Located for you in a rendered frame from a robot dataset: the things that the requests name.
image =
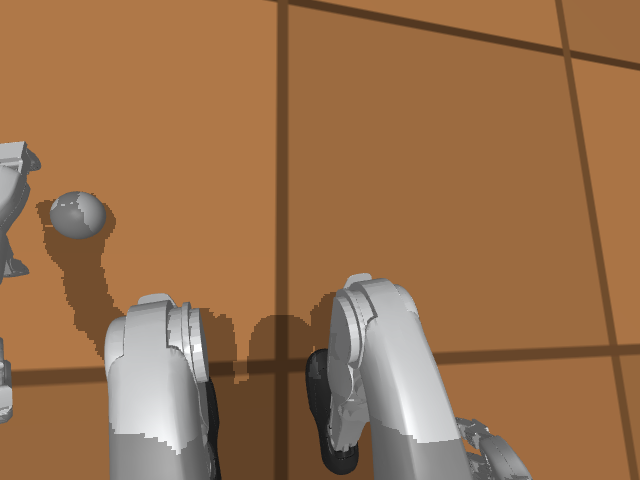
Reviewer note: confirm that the right robot foot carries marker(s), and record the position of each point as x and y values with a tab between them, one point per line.
319	398

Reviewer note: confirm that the right robot hand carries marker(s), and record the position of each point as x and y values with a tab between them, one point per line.
498	461

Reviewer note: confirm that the left robot hand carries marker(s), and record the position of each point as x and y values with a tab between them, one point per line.
16	161

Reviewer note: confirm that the ball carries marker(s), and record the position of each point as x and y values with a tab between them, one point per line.
77	215

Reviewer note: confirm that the left robot foot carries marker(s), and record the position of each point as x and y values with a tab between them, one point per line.
213	430

